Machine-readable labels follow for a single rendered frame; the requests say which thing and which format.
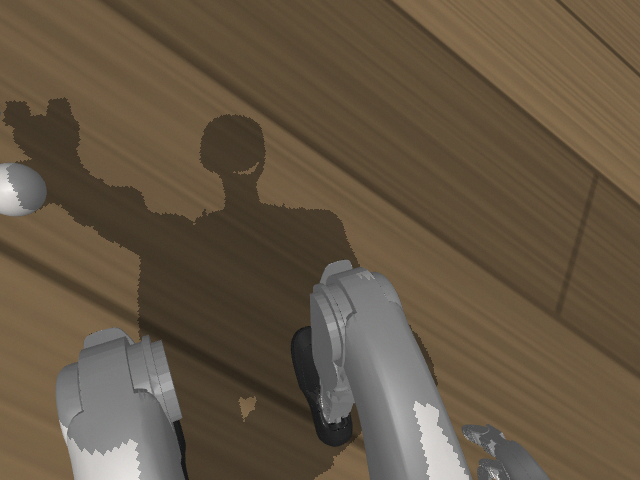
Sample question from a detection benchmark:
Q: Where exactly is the right robot hand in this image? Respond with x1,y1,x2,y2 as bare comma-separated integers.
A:
461,424,550,480

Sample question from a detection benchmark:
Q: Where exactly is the left robot foot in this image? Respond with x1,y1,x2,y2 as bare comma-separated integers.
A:
173,420,189,480

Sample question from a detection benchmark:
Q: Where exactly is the ball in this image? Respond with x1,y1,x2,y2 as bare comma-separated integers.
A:
0,163,47,216

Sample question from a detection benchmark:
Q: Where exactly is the right robot foot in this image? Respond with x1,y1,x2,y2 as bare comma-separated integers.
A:
291,326,353,447

